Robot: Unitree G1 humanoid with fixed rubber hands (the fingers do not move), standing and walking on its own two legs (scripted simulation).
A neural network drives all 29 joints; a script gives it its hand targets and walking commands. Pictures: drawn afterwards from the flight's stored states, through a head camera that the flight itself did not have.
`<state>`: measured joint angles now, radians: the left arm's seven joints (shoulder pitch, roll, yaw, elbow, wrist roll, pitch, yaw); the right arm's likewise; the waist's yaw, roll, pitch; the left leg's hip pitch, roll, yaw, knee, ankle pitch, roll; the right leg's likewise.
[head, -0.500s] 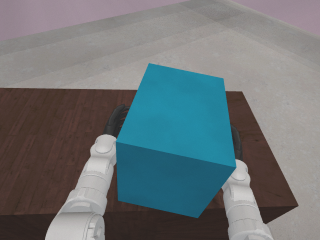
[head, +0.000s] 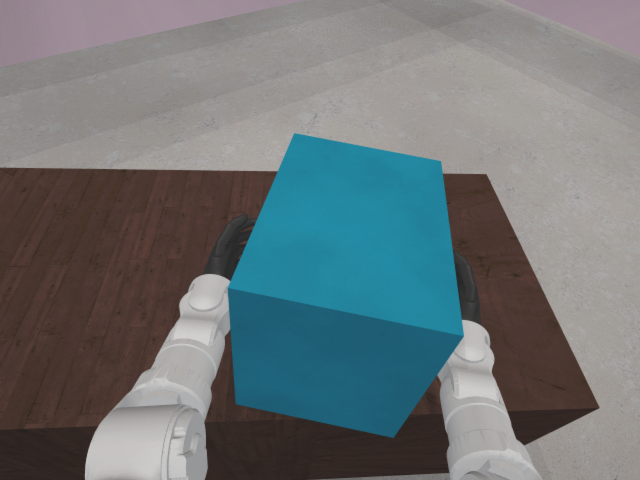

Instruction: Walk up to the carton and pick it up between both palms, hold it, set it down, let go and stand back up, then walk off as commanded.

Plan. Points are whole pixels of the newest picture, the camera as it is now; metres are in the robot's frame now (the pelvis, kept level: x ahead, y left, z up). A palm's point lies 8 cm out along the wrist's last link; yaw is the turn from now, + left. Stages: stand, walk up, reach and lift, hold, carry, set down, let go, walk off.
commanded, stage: set down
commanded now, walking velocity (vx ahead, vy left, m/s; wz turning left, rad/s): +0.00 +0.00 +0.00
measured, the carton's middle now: (341, 278) +0.41 -0.04 -0.01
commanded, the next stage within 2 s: none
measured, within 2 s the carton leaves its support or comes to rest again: rests again in 0.96 s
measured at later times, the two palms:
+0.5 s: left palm (218, 271) +0.41 +0.13 +0.01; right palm (445, 316) +0.34 -0.18 +0.01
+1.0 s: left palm (217, 284) +0.40 +0.14 -0.01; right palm (443, 322) +0.34 -0.18 +0.00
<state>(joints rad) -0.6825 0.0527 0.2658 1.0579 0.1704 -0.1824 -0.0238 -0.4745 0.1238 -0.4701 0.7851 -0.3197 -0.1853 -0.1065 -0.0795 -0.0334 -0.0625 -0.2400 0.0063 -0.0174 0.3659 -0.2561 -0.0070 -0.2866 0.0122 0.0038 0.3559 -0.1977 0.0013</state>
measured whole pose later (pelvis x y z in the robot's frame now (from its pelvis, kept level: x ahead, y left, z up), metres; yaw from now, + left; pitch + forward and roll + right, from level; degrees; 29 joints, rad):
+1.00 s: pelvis +0.00 +0.02 -0.01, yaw +0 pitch +14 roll -2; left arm -0.70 0.06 0.27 1.12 0.22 -0.41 0.02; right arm -0.56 0.11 -0.64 1.01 -0.38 -0.54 -0.07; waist -0.09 -0.03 -0.04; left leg -0.43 0.01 -0.01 0.47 -0.29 0.00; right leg -0.43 0.01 0.00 0.36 -0.18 0.02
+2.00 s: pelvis -0.01 +0.03 -0.02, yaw -1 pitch +27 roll -3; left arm -0.78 0.06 0.35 1.28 0.22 -0.46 0.09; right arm -0.68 0.00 -0.54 1.24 -0.26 -0.55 -0.08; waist -0.11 0.03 -0.19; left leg -0.75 0.01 -0.01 0.59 -0.26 -0.02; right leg -0.70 0.01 0.00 0.36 -0.13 0.03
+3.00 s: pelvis -0.07 +0.02 -0.03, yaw +0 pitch +25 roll -2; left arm -0.65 0.17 0.05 1.28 -0.20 -0.55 0.02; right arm -0.57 -0.17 -0.19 1.27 0.13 -0.50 -0.08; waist -0.08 0.06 -0.22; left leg -0.82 0.00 0.00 0.60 -0.21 0.02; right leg -0.81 0.00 0.00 0.49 -0.11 0.03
